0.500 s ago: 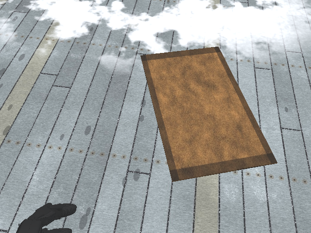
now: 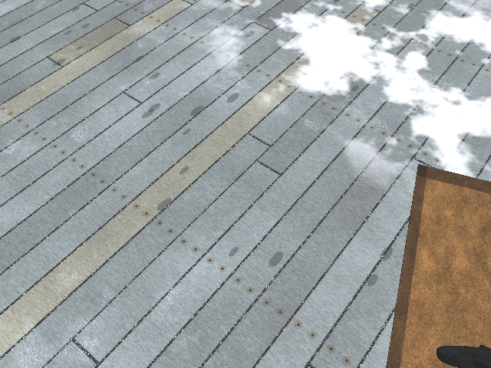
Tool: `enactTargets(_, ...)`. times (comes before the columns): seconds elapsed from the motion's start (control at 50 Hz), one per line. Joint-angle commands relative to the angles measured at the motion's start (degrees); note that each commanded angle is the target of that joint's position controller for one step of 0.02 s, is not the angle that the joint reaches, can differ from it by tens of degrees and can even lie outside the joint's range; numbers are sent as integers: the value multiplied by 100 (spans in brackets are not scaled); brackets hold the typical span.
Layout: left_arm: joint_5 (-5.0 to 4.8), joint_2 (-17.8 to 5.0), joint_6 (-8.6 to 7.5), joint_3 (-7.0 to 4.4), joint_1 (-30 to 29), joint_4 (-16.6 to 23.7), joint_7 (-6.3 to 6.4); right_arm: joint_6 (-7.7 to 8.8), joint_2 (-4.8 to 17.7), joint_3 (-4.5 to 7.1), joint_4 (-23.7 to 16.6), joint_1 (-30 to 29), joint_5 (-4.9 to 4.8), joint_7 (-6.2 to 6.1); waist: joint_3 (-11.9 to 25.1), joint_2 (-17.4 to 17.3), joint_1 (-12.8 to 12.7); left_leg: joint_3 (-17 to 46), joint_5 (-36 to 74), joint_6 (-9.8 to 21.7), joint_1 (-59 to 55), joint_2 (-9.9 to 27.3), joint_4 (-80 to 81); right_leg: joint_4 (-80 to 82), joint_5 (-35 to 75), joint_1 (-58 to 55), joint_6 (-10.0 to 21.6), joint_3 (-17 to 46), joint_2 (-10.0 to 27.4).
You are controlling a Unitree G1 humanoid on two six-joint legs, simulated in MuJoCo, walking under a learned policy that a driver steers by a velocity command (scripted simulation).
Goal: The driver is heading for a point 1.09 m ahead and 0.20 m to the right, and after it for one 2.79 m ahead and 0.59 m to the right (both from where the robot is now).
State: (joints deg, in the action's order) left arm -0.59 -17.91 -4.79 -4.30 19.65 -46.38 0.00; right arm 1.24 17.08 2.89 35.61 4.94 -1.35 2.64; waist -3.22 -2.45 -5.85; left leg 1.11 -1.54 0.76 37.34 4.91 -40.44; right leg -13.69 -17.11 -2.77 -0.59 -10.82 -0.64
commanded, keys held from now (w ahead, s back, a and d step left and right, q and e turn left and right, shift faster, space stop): w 0.08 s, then w+e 0.92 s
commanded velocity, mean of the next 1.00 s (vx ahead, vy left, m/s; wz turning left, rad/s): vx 0.50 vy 0.00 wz -0.27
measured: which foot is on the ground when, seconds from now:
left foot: up 0.00-0.08, down 0.10-0.66, up 0.68-1.00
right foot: down 0.00-0.12, up 0.14-0.64, down 0.66-1.00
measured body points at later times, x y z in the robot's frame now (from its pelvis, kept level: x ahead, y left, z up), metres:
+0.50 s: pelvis +0.28 +0.04 +0.00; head +0.30 +0.04 +0.45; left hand +0.45 +0.29 -0.10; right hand +0.32 -0.24 -0.12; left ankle +0.19 +0.13 -0.74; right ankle +0.45 -0.13 -0.68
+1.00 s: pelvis +0.55 -0.03 +0.01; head +0.58 -0.06 +0.46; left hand +0.72 +0.21 -0.09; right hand +0.67 -0.34 -0.08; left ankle +0.78 +0.08 -0.68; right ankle +0.49 -0.10 -0.74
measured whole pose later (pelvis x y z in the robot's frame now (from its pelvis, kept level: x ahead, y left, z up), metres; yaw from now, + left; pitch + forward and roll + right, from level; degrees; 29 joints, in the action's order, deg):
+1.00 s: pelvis +0.55 -0.03 +0.01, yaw -22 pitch +2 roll +0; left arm -1.2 -16.8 -2.4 -3.5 18.4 -40.4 0.2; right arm 5.0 16.9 2.2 39.1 3.5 0.3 0.3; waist -2.4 -1.9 -3.7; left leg 6.4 -0.9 -4.4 36.5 4.1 -37.3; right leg -20.8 -13.4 8.5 4.3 8.0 -6.5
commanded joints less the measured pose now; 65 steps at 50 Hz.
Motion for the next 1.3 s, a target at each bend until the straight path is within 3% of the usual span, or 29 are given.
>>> enactTargets(0.02,-100,-1040,-2,-246,-144,264,21,81,282,53,-610,-552,6,88,-165,516,164,-231,-267,233,-179,-131,401,186,2908,12,836,449,1658)
enactTargets(0.06,-146,-1213,67,-279,-83,200,35,62,455,150,-628,-263,52,77,153,677,458,-500,-866,482,-933,-510,542,-561,4751,-149,761,299,1680)
enactTargets(0.1,-124,-1071,103,-174,-39,159,61,17,914,424,-206,1305,47,-41,1014,497,1341,-467,-398,832,-3442,-810,1029,-2539,5044,773,496,-1,1381)
enactTargets(0.12,80,-539,53,28,175,343,35,-25,1460,544,-69,2024,81,-167,1701,-544,1394,1570,-380,1337,-5526,593,978,-4610,1864,2787,202,-69,897)
enactTargets(0.14,24,-292,-66,173,548,367,-28,36,1589,487,-190,1904,58,-157,2715,-1161,1086,4369,-1187,2220,-6240,1857,1910,-6211,-1757,4019,37,933,24)
enactTargets(0.16,-211,-936,-122,-15,-71,391,-74,99,1079,345,-170,1772,89,-113,2254,-313,1382,3742,-1405,1907,-5770,1720,2141,-6534,-1505,4455,92,1594,316)
enactTargets(0.18,-322,-904,-147,-4,-494,561,-91,155,937,290,-82,1555,115,-107,1370,-291,1276,2700,-1089,1654,-4914,1485,2218,-6303,-1081,4622,164,1497,522)
enactTargets(0.22,-104,-725,-82,-3,-522,470,-17,258,555,178,18,969,145,-91,682,-39,799,1556,-217,1275,-3664,968,2501,-5508,-259,4183,150,1490,917)
enactTargets(0.34,-106,-346,231,19,-370,340,24,524,506,211,359,837,256,-156,164,-98,556,130,808,1173,-2861,793,3242,-4738,1007,4080,-127,1811,853)
enactTargets(0.44,-63,-134,134,109,-1127,571,-130,494,645,236,568,941,207,-252,-93,68,840,-645,740,924,-3199,688,3422,-2998,2349,4051,-69,1414,704)
enactTargets(0.54,-59,-89,132,157,-1822,1021,-326,289,835,310,872,1378,90,-304,-315,103,1076,-873,1329,849,-4306,1066,3056,-2256,1807,4510,222,1075,589)
enactTargets(0.6,-60,-269,174,62,-1604,1180,-403,145,1051,367,859,1249,58,-382,74,-185,777,-1098,3709,653,-4607,1107,2129,-2196,959,3819,534,612,167)
enactTargets(0.64,-71,-681,218,-178,-426,970,-351,60,1129,373,801,1094,40,-450,796,-228,67,-1293,4677,436,-4239,896,392,-1996,805,2169,865,424,-302)
enactTargets(0.66,-81,-1056,263,-363,508,775,-249,92,1032,314,730,1090,68,-481,1299,137,-406,-1305,3397,200,-3069,658,-1154,-1702,1050,457,1150,1098,-66)
enactTargets(0.68,-129,-1725,281,-505,449,901,-151,264,218,57,411,1562,243,-389,1863,1884,139,-1138,-1813,-314,-248,-662,-3755,-1334,774,-1810,2411,4385,1612)
enactTargets(0.7,-68,-1352,201,-354,535,1021,-181,532,549,65,397,1430,128,-263,2802,1153,-74,478,-3123,-206,506,-855,-4401,-449,27,-2331,2746,6103,2111)
enactTargets(0.72,0,-983,151,-256,412,987,-184,651,840,146,217,734,-128,-186,1999,761,-203,607,-2728,-46,872,-502,-4285,-365,35,-1808,2306,5106,1857)
enactTargets(0.76,-49,-601,96,-135,-296,1027,-183,675,723,128,190,479,79,-253,828,16,303,445,-2006,13,523,13,-2974,-257,1086,-100,1787,3685,1313)
enactTargets(0.78,1,-571,84,-105,-449,1109,-167,630,761,158,193,556,171,-267,554,315,474,415,-1859,-43,93,80,-2738,-227,2136,564,1779,3337,1149)
enactTargets(0.84,12,-671,75,-138,-641,1156,-82,450,612,144,258,825,219,-269,557,400,721,280,-1530,-351,-341,87,-2070,33,2477,1337,1813,2931,918)
enactTargets(0.96,-60,-870,165,-191,-194,956,72,437,304,2,-39,-405,172,-247,351,686,249,161,381,-572,-783,-342,391,-64,1608,1802,1350,2540,485)
enactTargets(1.06,-96,-827,244,-197,40,820,110,570,611,123,-132,-629,83,-139,350,871,251,438,155,-346,-1117,-485,1187,-650,1022,1198,1178,3371,798)
enactTargets(1.12,-29,-555,265,-120,-87,835,102,651,825,274,139,398,130,-168,725,975,780,274,-105,56,-2466,-389,1520,-1594,1496,1199,897,3312,587)
enactTargets(1.14,37,-197,247,18,17,884,75,673,1069,341,207,1128,235,-204,1427,430,1066,1085,-487,417,-3733,444,1500,-3010,939,1686,681,2875,252)
enactTargets(1.16,-103,175,187,137,933,949,61,600,1602,480,444,1679,283,-186,2052,-1379,735,3667,-1572,1468,-5556,1664,1932,-4933,-1330,3651,236,2106,-628)
enactTargets(1.18,-196,-371,165,62,885,830,87,571,1158,415,510,1783,102,-125,1781,-1161,911,4668,-3283,1555,-5488,1840,2428,-5751,-1585,4579,173,2191,-285)
enactTargets(1.2,-171,-747,170,-39,182,885,92,554,775,304,447,1503,72,-137,990,-549,1065,3870,-3309,1291,-4812,1565,2529,-5969,-1064,4785,188,2199,-75)
enactTargets(1.24,0,-647,149,-32,-512,1075,87,491,527,189,435,1059,169,-147,303,-115,938,2601,-2037,1126,-3692,1093,2669,-5593,-414,4620,182,1941,235)
enactTargets(1.3,-2,-313,122,23,-419,1074,9,504,422,128,556,1041,171,-173,331,-364,686,1764,-929,1113,-3163,723,2949,-4866,-87,4074,154,1663,501)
